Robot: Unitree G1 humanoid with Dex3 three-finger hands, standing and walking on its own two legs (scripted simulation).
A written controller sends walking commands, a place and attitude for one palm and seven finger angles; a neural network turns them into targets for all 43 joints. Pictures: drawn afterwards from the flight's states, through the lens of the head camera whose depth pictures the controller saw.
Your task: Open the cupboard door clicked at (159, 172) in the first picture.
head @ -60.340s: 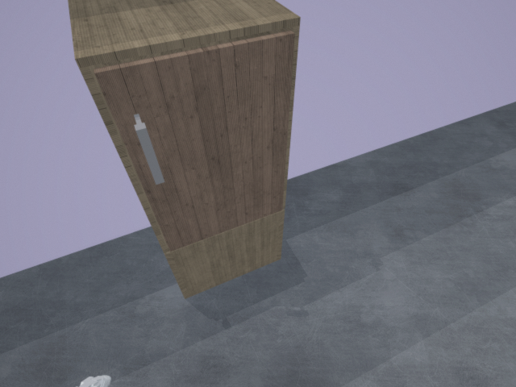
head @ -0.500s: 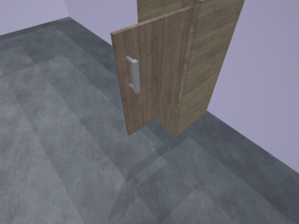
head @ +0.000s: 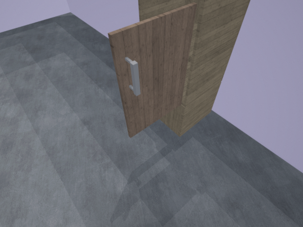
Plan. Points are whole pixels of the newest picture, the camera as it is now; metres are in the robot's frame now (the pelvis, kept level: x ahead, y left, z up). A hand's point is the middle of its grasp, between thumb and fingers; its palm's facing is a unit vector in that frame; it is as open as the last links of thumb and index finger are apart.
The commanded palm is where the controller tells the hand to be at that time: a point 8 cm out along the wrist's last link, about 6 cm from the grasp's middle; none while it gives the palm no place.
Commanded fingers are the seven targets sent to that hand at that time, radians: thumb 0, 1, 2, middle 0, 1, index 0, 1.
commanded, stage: look to check the result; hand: left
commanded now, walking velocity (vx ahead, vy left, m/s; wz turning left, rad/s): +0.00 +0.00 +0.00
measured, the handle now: (132, 76) +0.62 +0.11 +0.03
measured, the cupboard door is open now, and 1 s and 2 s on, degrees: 88 88 88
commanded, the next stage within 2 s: stand and wait in 0.08 s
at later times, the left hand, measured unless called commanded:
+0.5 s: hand out of the picture +0.09 +0.23 -0.16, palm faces -0.02 -0.95 -0.32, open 7.4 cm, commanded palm none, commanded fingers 0.00 0.90 0.90 -0.20 -0.30 -0.20 -0.30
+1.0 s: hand out of the picture +0.08 +0.22 -0.16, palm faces -0.03 -0.95 -0.32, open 7.4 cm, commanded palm none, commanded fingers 0.00 0.90 0.90 -0.20 -0.30 -0.20 -0.30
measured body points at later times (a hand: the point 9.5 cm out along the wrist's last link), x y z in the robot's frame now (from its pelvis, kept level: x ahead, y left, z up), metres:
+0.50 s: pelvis +0.02 -0.01 +0.00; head +0.03 -0.02 +0.45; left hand +0.09 +0.27 -0.13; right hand +0.08 -0.29 -0.15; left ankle +0.01 +0.12 -0.75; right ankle -0.01 -0.09 -0.75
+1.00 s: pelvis +0.02 -0.01 +0.00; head +0.03 -0.02 +0.45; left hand +0.08 +0.27 -0.14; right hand +0.07 -0.29 -0.15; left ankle +0.01 +0.12 -0.75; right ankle -0.01 -0.09 -0.75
